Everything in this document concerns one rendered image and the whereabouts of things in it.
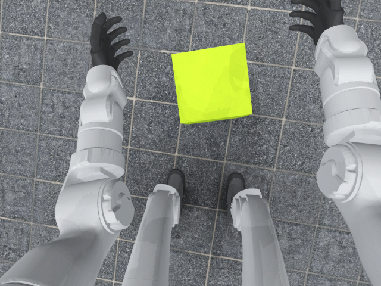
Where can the robot right thigh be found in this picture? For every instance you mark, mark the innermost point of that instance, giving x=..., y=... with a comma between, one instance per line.
x=262, y=261

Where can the robot left hand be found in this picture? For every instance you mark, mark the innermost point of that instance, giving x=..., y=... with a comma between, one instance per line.
x=102, y=51

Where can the left robot forearm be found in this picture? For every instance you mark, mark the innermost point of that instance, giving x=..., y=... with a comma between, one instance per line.
x=100, y=133

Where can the robot right upper arm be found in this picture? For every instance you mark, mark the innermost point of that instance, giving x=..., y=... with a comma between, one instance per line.
x=350, y=174

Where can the right robot forearm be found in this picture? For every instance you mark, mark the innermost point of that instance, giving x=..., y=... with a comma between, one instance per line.
x=349, y=90

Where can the robot left upper arm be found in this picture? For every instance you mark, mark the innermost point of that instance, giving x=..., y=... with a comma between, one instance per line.
x=90, y=215

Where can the carton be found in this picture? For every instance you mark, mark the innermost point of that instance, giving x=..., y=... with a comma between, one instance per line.
x=212, y=84

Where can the robot left shin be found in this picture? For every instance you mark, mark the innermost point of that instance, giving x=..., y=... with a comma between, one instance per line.
x=163, y=187

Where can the robot right hand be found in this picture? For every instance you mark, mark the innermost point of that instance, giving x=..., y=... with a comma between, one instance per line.
x=329, y=13

